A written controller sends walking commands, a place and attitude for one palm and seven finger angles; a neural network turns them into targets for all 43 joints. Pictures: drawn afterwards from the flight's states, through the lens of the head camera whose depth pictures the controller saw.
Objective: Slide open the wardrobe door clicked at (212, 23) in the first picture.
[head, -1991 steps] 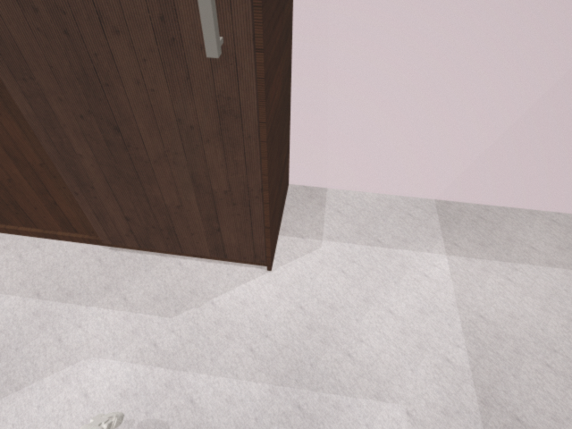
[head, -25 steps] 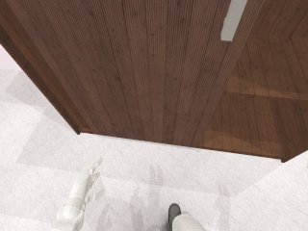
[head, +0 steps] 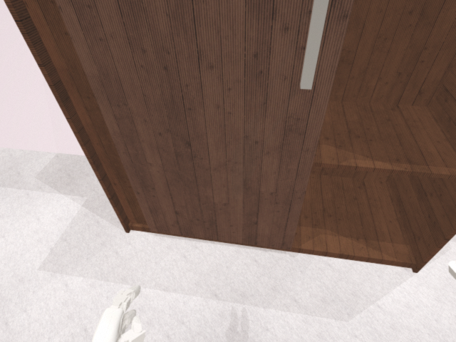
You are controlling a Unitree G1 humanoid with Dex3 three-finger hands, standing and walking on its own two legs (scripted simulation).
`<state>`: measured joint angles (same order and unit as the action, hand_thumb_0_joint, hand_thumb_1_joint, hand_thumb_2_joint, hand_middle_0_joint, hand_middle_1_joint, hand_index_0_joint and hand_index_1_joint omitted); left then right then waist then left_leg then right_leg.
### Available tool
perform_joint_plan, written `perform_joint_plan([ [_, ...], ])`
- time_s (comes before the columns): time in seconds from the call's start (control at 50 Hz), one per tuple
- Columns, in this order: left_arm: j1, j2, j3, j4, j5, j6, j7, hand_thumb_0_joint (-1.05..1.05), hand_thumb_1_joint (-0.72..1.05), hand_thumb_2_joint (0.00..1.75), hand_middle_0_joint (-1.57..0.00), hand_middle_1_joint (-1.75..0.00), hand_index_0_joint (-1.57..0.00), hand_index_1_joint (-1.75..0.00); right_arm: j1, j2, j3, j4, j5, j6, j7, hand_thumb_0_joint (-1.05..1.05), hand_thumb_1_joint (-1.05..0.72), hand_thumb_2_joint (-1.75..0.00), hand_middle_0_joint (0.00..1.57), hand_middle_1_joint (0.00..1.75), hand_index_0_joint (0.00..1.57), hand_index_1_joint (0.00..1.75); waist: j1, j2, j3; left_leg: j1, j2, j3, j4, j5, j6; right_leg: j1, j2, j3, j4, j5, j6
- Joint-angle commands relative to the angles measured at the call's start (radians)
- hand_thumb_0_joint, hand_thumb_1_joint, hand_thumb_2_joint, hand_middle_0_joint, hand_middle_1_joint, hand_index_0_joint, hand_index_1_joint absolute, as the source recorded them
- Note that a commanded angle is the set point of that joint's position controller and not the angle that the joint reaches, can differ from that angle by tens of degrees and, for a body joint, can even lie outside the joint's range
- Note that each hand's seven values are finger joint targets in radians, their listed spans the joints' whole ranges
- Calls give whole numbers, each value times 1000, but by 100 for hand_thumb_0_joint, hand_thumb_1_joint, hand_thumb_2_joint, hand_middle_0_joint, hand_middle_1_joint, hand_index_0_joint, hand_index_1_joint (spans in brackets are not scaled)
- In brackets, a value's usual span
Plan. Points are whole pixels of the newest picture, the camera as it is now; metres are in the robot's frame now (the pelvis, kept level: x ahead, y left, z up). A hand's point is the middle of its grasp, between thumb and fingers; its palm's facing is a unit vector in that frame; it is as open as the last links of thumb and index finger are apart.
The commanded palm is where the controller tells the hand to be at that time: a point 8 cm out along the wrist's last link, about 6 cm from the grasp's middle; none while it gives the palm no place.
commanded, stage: stop stepping back and stand still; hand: right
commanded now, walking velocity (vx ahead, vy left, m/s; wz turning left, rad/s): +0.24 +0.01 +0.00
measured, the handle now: (313, 38) +0.68 -0.15 +0.25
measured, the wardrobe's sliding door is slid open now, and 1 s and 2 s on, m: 0.56 0.56 0.56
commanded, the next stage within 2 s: let the arm hang, fingers relaxed in 0.52 s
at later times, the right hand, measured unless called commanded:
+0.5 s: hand out of the picture +0.20 -0.30 +0.18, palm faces +0.48 +0.73 -0.48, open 7.4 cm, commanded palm +0.12 -0.34 +0.18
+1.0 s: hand out of the picture +0.05 -0.21 -0.18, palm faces +0.12 +0.98 -0.18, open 6.9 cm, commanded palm none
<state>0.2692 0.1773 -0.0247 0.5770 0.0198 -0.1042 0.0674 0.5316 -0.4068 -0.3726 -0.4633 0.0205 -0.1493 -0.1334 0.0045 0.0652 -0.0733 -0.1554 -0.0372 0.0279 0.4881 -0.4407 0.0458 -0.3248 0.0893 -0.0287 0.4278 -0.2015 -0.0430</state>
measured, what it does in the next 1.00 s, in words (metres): steps on the spot: right foot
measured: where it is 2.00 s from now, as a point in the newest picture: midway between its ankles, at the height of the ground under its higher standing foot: outside the picture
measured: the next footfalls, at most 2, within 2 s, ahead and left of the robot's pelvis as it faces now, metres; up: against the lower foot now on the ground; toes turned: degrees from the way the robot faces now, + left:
right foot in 0.32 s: -0.01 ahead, -0.12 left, +0.00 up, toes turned -6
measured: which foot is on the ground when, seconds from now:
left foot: down 0.00-1.00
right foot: down 0.00-0.02, up 0.04-0.30, down 0.32-1.00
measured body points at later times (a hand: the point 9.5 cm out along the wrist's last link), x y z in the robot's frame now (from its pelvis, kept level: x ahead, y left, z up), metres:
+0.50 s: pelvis +0.00 -0.03 -0.01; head +0.02 -0.04 +0.44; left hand +0.17 +0.18 -0.10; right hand +0.17 -0.34 +0.20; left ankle -0.01 +0.05 -0.74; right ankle -0.01 -0.18 -0.74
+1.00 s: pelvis +0.00 -0.02 -0.02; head +0.05 -0.03 +0.43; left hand +0.09 +0.23 -0.16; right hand +0.04 -0.26 -0.16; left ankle +0.01 +0.07 -0.74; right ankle -0.04 -0.14 -0.72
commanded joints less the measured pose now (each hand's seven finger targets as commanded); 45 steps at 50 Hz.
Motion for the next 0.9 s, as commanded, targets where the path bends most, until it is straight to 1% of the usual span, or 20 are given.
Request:
perform_joint_plan([
  [0.0,-139,161,91,-127,-6,-18,8,0,90,90,-20,-30,-20,-30,-83,-196,-157,-179,14,-62,-19,0,-90,-90,20,30,20,30,-38,222,66,-72,430,-580,-400,-331,233,-330,-40,25,645,-253,53],
  [0.04,-90,168,86,-75,-18,-36,3,0,90,90,-20,-30,-20,-30,-158,-167,-137,-143,28,-81,-14,0,-90,-90,20,30,20,30,12,85,42,-53,369,-395,-310,10,195,-362,-90,79,819,-135,55],
  [0.1,-106,148,64,-73,-10,-34,7,0,90,90,-20,-30,-20,-30,-147,-132,-92,-12,19,-71,-14,0,-90,-90,20,30,20,30,12,-30,114,-192,308,-260,-318,-175,132,-263,-165,36,626,-107,42],
  [0.24,-106,153,70,-77,3,-99,38,0,90,90,-20,-30,-20,-30,-221,-179,-107,-192,4,-87,-43,0,-90,-90,20,30,20,30,-11,-7,47,-124,225,-143,-100,34,76,104,-118,-98,81,-97,9],
  [0.3,-114,178,75,-111,-9,-111,33,0,90,90,-20,-30,-20,-30,-188,-211,-156,-324,10,-111,-52,0,-90,-90,20,30,20,30,-13,-357,-17,-305,35,36,289,94,-55,313,-371,273,-26,283,-98],
  [0.32,-111,170,76,-107,-10,-115,22,0,90,90,-20,-30,-20,-30,-198,-224,-177,-332,12,-124,-50,0,-90,-90,20,30,20,30,-21,-326,-11,-335,19,28,317,-28,-62,315,-398,305,-47,433,-107],
  [0.36,-102,151,70,-81,3,-131,11,0,90,90,-20,-30,-20,-30,-168,-251,-211,-325,14,-115,-40,0,-90,-90,20,30,20,30,-12,-333,34,-255,46,18,296,-58,-61,202,-392,266,-56,437,-110],
  [0.42,-89,168,78,-92,-17,-129,-13,0,90,90,-20,-30,-20,-30,-71,-182,-191,-243,14,-98,-37,0,-90,-90,20,30,20,30,-17,-305,-3,-28,28,58,17,196,-51,96,-303,44,77,379,-22],
  [0.44,-90,166,82,-97,-22,-127,-18,0,90,90,-20,-30,-20,-30,-36,-183,-196,-209,13,-96,-35,0,-90,-90,20,30,20,30,-15,-225,-26,39,41,26,-19,330,-39,45,-255,-1,126,278,0],
  [0.5,-78,136,86,-96,-24,-104,-28,0,90,90,-20,-30,-20,-30,36,-173,-193,-103,36,-82,-27,0,-90,-90,20,30,20,30,-3,160,-14,14,288,-341,-149,465,98,-111,-98,-42,409,-183,60],
  [0.54,-105,130,70,-91,-25,-93,-22,0,90,90,-20,-30,-20,-30,18,-172,-190,-97,34,-93,-28,0,-90,-90,20,30,20,30,-14,129,-5,51,324,-306,-142,592,127,-168,-127,7,489,-270,50],
  [0.58,-118,118,51,-85,-18,-85,-16,0,90,90,-20,-30,-20,-30,-5,-165,-183,-92,25,-92,-28,0,-90,-90,20,30,20,30,1,88,11,46,282,-199,-57,710,97,-110,-145,-1,286,-219,43],
  [0.6,-142,218,95,162,-8,-68,-100,0,90,90,-20,-30,-20,-30,-161,3,206,579,-82,67,99,0,-90,-90,20,30,20,30,52,-1,28,-26,298,-30,125,950,62,-159,-171,-5,310,-121,44],
  [0.64,-37,200,86,109,-16,27,-86,0,90,90,-20,-30,-20,-30,-129,34,238,606,-47,140,134,0,-90,-90,20,30,20,30,55,-69,-28,-197,186,-11,224,654,-13,99,-176,54,195,325,35],
  [0.68,-60,279,95,84,1,43,-73,0,90,90,-20,-30,-20,-30,-158,76,280,652,-37,154,120,0,-90,-90,20,30,20,30,32,-188,-40,-353,56,6,528,-102,-64,119,-453,358,55,741,-168],
  [0.74,-51,275,82,95,45,55,-49,0,90,90,-20,-30,-20,-30,-265,72,293,801,-41,157,116,0,-90,-90,20,30,20,30,36,-13,-3,-412,69,-108,618,-138,-70,178,-461,391,40,852,-235],
  [0.78,-70,252,74,131,41,63,-42,0,90,90,-20,-30,-20,-30,-290,76,304,923,-37,156,116,0,-90,-90,20,30,20,30,23,-100,-18,-362,79,-90,478,-57,-73,229,-409,297,68,910,-193],
  [0.84,-149,211,59,172,17,90,-50,0,90,90,-20,-30,-20,-30,-178,49,310,1108,-37,147,122,0,-90,-90,20,30,20,30,-48,-190,-54,-19,85,-81,69,386,-53,74,-228,81,163,439,-26],
  [0.86,-122,162,59,176,3,100,-52,0,90,90,-20,-30,-20,-30,-167,-16,306,1147,-47,133,118,0,-90,-90,20,30,20,30,-29,-2,-68,39,207,-279,-8,622,-7,-19,-121,25,261,104,33],
  [0.88,-88,122,57,188,-3,113,-51,0,90,90,-20,-30,-20,-30,-199,-39,308,1175,-47,129,118,0,-90,-90,20,30,20,30,-3,60,-20,-31,354,-431,-123,641,66,-51,-64,1,338,-266,53],
])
